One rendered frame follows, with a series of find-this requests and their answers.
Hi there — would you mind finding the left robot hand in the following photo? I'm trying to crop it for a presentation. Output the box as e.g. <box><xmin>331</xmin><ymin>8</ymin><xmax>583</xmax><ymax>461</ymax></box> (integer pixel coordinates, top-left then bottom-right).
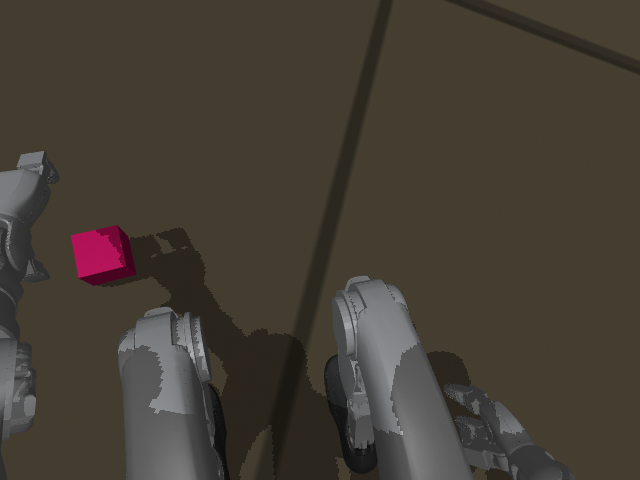
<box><xmin>0</xmin><ymin>151</ymin><xmax>59</xmax><ymax>282</ymax></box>

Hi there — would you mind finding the right robot arm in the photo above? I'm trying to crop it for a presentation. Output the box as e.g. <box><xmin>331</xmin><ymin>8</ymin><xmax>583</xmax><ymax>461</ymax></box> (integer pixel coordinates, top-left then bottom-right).
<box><xmin>508</xmin><ymin>445</ymin><xmax>575</xmax><ymax>480</ymax></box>

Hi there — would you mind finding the right robot hand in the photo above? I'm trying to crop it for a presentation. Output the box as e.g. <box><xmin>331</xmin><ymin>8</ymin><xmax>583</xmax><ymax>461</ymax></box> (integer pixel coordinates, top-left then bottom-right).
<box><xmin>444</xmin><ymin>383</ymin><xmax>535</xmax><ymax>476</ymax></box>

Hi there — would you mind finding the small box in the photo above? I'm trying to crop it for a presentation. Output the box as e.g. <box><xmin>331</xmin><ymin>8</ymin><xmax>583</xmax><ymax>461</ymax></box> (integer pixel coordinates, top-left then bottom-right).
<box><xmin>71</xmin><ymin>225</ymin><xmax>137</xmax><ymax>286</ymax></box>

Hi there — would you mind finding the left robot arm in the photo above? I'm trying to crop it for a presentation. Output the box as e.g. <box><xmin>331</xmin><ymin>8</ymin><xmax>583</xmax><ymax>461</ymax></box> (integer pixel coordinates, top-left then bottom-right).
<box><xmin>0</xmin><ymin>213</ymin><xmax>36</xmax><ymax>480</ymax></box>

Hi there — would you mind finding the left robot foot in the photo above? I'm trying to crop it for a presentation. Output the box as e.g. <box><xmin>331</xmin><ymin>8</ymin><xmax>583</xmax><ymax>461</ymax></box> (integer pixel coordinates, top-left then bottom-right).
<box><xmin>208</xmin><ymin>384</ymin><xmax>230</xmax><ymax>480</ymax></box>

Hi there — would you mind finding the right robot foot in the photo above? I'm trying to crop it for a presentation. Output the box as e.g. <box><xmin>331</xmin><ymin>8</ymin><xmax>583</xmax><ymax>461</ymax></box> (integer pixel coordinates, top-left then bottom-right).
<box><xmin>324</xmin><ymin>355</ymin><xmax>378</xmax><ymax>474</ymax></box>

